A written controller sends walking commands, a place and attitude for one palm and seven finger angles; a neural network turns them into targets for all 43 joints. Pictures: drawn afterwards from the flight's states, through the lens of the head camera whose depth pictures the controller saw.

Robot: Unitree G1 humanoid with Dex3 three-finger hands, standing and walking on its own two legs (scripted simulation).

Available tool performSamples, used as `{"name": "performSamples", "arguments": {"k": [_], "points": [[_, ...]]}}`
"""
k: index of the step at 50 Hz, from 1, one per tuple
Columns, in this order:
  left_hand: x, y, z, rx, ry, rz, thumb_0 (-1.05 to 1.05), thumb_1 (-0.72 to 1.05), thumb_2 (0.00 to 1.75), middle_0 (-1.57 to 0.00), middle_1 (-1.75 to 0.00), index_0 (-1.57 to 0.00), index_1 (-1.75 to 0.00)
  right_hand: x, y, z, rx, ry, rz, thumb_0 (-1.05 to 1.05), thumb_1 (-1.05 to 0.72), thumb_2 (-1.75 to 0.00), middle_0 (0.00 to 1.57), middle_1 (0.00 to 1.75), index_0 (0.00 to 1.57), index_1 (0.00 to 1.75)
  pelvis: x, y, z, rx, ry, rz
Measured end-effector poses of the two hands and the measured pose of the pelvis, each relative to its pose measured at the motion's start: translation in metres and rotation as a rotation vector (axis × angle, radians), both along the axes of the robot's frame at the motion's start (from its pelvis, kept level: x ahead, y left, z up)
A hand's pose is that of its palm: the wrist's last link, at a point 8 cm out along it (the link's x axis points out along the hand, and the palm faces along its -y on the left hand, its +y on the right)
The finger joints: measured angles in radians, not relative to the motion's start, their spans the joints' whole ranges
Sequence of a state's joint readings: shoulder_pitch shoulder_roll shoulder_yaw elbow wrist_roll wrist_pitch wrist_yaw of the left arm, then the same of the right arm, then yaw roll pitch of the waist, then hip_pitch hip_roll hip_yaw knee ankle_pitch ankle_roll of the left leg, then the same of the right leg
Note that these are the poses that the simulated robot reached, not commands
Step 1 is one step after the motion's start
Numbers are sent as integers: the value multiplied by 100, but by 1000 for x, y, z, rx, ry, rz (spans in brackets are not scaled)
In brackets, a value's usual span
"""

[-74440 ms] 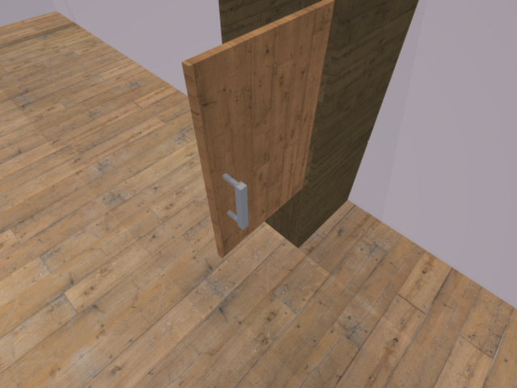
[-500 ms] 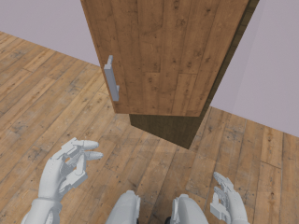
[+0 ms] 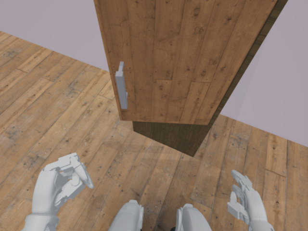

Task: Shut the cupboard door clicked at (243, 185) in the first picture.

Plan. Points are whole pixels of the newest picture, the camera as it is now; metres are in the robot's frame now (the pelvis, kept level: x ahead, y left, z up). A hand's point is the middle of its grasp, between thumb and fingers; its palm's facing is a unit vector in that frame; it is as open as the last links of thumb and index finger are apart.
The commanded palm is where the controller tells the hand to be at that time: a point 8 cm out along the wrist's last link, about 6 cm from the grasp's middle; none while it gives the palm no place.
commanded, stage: raise the hand and make a fist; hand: left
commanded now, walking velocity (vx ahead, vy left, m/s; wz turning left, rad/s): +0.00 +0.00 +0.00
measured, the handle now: (123, 86) +0.51 +0.14 +0.02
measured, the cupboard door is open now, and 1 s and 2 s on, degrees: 23 23 23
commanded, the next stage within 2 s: bring the fist close to the handle in 0.72 s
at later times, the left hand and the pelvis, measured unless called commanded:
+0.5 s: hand (84, 176) +0.23 +0.18 +0.04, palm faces +0.02 -1.00 -0.03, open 3.1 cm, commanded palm +0.21 +0.23 +0.04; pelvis +0.00 -0.01 +0.00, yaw +0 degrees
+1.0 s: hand (94, 169) +0.25 +0.16 +0.04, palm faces +0.01 -1.00 -0.02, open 3.1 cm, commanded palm +0.24 +0.21 +0.04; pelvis +0.00 -0.02 -0.01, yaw +0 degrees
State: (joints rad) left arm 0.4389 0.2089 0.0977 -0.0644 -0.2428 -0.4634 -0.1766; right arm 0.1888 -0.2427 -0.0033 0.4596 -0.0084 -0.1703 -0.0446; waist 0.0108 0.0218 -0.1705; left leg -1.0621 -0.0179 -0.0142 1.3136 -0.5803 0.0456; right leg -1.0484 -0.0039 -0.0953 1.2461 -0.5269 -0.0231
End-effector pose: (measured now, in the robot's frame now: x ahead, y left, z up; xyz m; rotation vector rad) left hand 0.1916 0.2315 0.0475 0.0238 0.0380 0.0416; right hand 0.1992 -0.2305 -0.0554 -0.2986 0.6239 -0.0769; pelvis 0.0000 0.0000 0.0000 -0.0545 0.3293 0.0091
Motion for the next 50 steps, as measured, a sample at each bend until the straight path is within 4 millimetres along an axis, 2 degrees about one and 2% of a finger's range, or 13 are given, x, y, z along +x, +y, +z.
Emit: {"name": "performSamples", "arguments": {"k": [5,10,25,32,44,50], "points": [[1,3,-2,4,15,-3,2,90,90,-121,-141,-121,-140,5,13,-1,26,2,30,1,-90,-90,20,30,20,30,1,0,0,-3,1,3],[5,5,-3,9,21,-7,2,90,90,-127,-146,-126,-146,0,14,-7,35,30,34,1,-90,-90,20,30,20,31,2,-2,-1,-5,3,5],[18,0,-4,7,26,-20,2,90,90,-130,-150,-130,-150,-26,-18,-18,5,108,-43,1,-90,-90,20,30,20,30,5,-10,-1,7,13,-5],[18,-5,-5,5,20,-14,2,90,90,-130,-150,-130,-150,-23,-23,-17,3,97,-48,1,-90,-90,20,30,20,30,6,-14,-2,12,13,-6],[17,-8,-5,2,14,-13,2,90,90,-130,-150,-130,-150,-11,-16,-16,22,69,-22,1,-90,-90,20,30,20,30,5,-16,-2,12,10,-3],[36,-15,-10,-6,-19,-30,2,90,90,-130,-150,-130,-150,-12,-14,-22,12,76,-2,1,-90,-90,20,30,20,30,2,-15,-6,8,19,3]]}}
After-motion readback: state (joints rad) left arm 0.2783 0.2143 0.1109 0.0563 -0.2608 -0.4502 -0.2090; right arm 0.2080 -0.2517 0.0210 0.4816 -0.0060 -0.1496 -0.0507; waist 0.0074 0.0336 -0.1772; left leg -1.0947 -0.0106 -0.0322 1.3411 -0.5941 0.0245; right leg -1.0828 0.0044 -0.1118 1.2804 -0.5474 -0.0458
